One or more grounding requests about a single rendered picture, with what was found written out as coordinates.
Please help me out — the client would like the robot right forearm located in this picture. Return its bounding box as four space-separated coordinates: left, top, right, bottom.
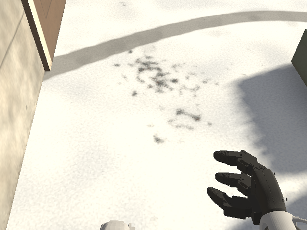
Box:
259 211 301 230

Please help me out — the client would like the robot right hand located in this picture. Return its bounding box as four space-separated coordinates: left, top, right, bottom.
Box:
206 149 288 225

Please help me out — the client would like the robot left thigh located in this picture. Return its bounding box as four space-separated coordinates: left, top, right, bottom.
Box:
101 220 135 230

